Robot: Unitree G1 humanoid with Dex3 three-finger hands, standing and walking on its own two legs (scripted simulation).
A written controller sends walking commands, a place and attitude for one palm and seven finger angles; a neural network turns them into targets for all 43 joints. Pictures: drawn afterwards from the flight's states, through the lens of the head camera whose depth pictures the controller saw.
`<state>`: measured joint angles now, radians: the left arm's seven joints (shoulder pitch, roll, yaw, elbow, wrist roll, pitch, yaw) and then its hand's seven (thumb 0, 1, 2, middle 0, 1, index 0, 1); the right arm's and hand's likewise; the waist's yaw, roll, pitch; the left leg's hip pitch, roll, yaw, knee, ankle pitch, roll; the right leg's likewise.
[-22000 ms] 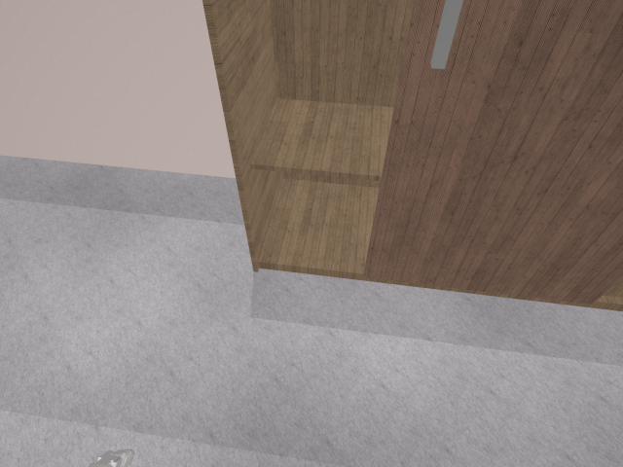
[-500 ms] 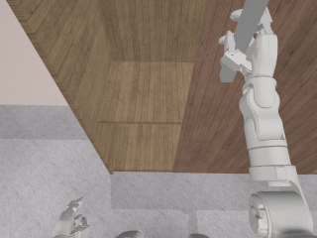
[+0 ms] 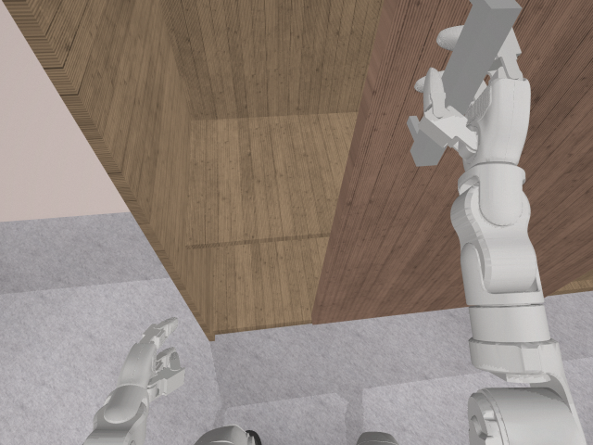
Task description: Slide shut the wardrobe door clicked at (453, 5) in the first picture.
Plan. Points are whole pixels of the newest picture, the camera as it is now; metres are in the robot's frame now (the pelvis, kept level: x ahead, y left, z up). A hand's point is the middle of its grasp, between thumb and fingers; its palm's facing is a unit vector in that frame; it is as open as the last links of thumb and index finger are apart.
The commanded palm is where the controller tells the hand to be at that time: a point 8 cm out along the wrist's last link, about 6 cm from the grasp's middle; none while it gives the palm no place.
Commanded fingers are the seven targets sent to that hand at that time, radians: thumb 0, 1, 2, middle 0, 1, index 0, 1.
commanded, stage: step sideways, sliding the door along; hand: right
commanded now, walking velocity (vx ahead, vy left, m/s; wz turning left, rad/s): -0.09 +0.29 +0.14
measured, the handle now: (445, 81) +0.45 -0.16 +0.23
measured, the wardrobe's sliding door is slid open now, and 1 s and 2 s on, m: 0.32 0.19 0.15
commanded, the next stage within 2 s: none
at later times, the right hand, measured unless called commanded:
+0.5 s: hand (323, 121) +0.39 -0.03 +0.23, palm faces -0.16 +0.99 -0.04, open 6.7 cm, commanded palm +0.38 -0.07 +0.23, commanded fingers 0.00 -0.90 -0.90 0.45 1.40 0.45 1.40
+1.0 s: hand (310, 121) +0.38 -0.01 +0.23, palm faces -0.15 +0.99 -0.04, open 6.7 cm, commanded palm +0.38 -0.06 +0.24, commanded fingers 0.00 -0.90 -0.90 0.45 1.40 0.45 1.40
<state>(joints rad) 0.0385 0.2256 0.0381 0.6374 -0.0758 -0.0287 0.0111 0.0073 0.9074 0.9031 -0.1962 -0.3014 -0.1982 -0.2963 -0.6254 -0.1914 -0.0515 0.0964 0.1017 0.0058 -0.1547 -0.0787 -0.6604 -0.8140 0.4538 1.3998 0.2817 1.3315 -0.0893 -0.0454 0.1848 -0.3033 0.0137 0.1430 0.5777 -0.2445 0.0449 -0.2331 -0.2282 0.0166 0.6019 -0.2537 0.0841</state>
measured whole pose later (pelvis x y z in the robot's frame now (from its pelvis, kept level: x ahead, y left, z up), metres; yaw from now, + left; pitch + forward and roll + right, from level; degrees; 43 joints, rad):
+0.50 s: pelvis +0.00 +0.00 +0.00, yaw +3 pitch +0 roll +0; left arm 0.04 0.17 0.04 0.64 -0.05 0.03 0.00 0.01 0.91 0.90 -0.20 -0.30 -0.20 -0.30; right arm -0.53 -0.14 0.06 -0.01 0.11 -0.08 -0.12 -0.05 -0.65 -0.72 0.46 1.40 0.22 1.37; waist 0.03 -0.03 0.15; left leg -0.37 -0.01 0.09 0.62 -0.26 0.05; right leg -0.22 -0.26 -0.09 0.57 -0.28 0.09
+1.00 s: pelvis -0.04 +0.01 -0.01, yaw +6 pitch -3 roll -1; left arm 0.11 0.18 0.03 0.70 -0.05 -0.01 0.03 0.01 0.91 0.90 -0.20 -0.30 -0.20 -0.30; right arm -0.72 -0.14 -0.01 0.31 0.12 -0.05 -0.11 0.02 -0.66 -0.73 0.46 1.40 0.22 1.39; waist 0.01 -0.02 0.13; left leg -0.39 -0.03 0.06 0.63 -0.19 0.06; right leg -0.20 -0.26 -0.08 0.55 -0.28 0.12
